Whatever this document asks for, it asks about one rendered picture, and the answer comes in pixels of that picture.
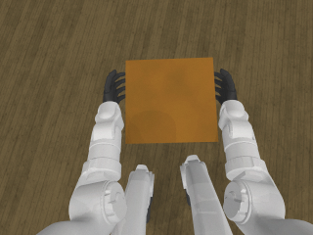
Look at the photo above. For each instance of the left robot hand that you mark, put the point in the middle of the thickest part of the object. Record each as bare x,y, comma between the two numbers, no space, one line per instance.
110,92

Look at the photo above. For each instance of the right robot hand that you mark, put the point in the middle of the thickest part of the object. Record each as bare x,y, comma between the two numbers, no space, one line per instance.
227,91

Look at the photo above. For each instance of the robot right upper arm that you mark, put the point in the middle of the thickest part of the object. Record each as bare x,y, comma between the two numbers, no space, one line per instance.
258,209

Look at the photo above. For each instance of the right robot thigh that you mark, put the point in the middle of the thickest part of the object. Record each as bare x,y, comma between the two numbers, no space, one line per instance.
207,213

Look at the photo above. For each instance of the robot left forearm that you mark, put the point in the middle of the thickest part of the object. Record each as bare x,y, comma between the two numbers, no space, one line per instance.
103,162

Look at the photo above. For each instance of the robot left foot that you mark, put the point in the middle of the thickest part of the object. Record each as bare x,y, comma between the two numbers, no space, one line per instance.
149,208

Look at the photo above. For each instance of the carton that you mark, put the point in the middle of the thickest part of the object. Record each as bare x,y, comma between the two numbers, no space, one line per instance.
170,101

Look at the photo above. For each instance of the robot right forearm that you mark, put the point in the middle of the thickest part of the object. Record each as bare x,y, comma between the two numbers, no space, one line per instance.
240,147

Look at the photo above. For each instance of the robot left upper arm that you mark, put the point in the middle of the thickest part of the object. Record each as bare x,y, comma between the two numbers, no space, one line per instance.
94,209

